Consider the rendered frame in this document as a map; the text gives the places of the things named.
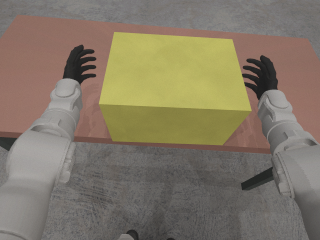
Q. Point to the carton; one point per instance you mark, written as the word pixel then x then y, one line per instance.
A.
pixel 173 89

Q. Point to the left robot forearm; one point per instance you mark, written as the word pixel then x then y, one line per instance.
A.
pixel 61 116

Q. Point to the left robot hand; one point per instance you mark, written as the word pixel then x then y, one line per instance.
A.
pixel 73 68

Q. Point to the right robot forearm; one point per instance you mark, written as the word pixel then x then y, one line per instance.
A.
pixel 279 124

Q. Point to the robot left upper arm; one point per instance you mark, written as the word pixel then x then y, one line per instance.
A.
pixel 40 162

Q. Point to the robot right upper arm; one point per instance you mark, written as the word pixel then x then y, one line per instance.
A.
pixel 296 173

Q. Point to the right robot hand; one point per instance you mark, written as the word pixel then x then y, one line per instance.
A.
pixel 266 79

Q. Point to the robot left foot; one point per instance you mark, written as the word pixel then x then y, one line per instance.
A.
pixel 133 234

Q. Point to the table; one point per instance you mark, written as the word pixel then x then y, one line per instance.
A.
pixel 34 51

